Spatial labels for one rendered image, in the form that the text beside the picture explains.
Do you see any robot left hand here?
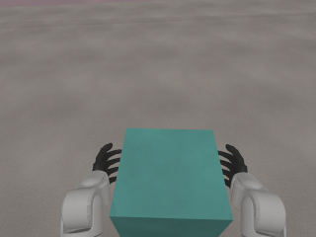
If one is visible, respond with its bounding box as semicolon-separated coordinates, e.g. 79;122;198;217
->
92;143;122;184

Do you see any robot left forearm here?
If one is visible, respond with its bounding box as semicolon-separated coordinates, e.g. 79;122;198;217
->
60;170;111;237

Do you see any carton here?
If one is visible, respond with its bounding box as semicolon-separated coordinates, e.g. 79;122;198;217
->
109;127;233;237

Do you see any robot right hand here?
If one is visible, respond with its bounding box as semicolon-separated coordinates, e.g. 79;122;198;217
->
217;144;248;189

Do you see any robot right forearm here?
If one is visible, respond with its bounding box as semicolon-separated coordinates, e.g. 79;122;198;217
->
230;172;286;237

